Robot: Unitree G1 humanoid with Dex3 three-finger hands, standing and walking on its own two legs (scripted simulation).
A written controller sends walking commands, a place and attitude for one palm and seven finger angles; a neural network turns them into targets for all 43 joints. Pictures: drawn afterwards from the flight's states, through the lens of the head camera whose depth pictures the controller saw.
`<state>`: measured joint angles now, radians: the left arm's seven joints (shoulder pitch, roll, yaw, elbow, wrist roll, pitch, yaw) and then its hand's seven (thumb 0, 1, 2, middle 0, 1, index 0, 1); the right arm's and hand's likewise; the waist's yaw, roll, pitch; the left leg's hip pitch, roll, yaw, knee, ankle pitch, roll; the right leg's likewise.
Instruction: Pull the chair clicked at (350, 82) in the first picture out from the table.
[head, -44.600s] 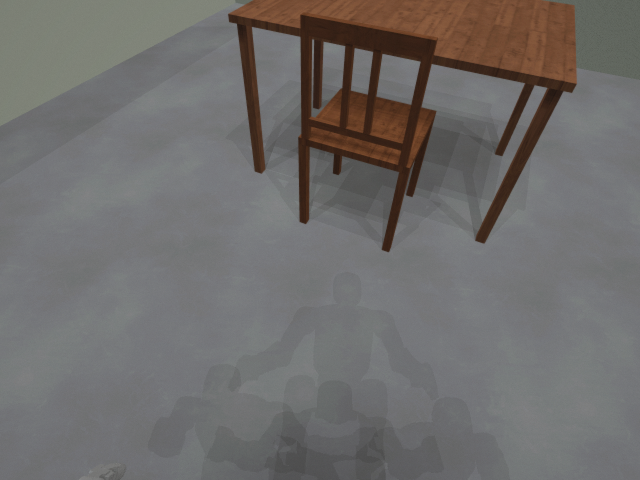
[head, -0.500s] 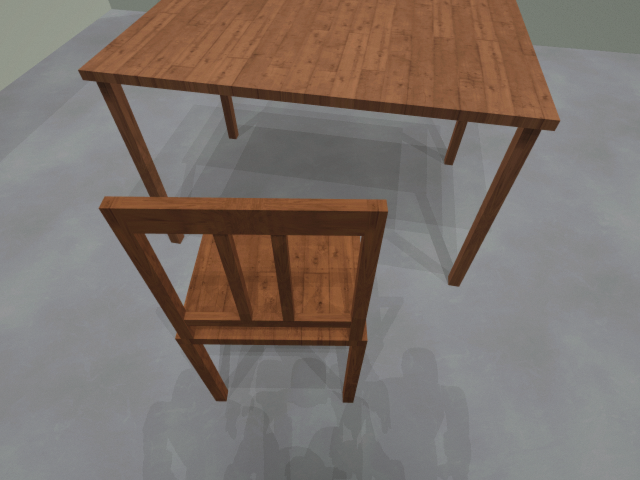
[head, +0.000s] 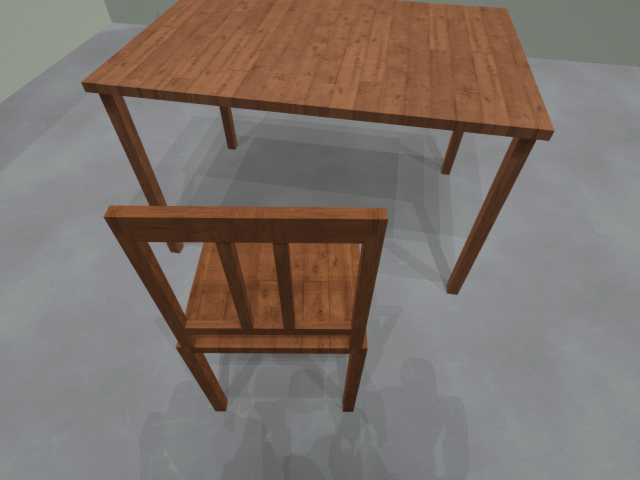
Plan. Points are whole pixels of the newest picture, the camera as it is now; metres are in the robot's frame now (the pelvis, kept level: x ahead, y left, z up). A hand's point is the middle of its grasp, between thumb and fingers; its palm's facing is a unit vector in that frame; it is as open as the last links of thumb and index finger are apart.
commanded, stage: look again from close up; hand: left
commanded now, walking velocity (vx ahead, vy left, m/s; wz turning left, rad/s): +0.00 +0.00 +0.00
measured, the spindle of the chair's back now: (237, 287) +0.44 +0.17 -0.11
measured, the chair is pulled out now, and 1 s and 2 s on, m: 0.30 0.30 0.30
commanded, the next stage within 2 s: raise the hand toward the chair's back in 0.66 s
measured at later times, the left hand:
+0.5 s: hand out of the picture -0.03 +0.16 -0.17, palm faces +0.02 -0.98 -0.17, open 7.4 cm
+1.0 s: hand (184, 418) +0.20 +0.18 -0.03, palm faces +0.13 -0.99 -0.10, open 7.8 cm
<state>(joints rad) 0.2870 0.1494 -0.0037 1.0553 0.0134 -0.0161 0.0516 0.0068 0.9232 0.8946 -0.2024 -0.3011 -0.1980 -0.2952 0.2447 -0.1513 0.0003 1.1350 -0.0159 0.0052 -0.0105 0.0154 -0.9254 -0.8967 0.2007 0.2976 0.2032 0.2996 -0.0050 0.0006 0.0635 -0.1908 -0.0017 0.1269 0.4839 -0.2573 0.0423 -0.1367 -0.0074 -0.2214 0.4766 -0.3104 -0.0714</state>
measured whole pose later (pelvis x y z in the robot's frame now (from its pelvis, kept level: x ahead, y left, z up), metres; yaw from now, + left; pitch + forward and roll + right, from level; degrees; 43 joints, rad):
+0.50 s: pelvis +0.00 +0.01 +0.00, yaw -1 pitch -2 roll +0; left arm 0.36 0.12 -0.02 1.11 0.01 -0.02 0.05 0.01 0.91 0.89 -0.20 -0.30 -0.20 -0.30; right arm 0.26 -0.13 0.01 1.17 -0.01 0.00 -0.02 0.01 -0.92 -0.90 0.20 0.30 0.20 0.30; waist 0.01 0.00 0.05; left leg -0.16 -0.01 0.14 0.43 -0.24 0.05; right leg -0.12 -0.01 -0.20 0.44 -0.29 -0.06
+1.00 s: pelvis -0.02 +0.02 -0.03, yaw +0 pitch +6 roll +0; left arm 0.38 0.18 0.02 0.16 -0.17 -0.25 0.06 0.05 0.87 0.85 -0.18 -0.28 -0.18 -0.28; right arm 0.29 -0.30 -0.02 0.77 0.02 -0.28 -0.03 0.03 -0.92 -0.90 0.20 0.30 0.21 0.30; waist -0.06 0.03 -0.07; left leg -0.51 -0.01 0.15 0.73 -0.33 0.07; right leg -0.47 -0.05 -0.18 0.76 -0.39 -0.06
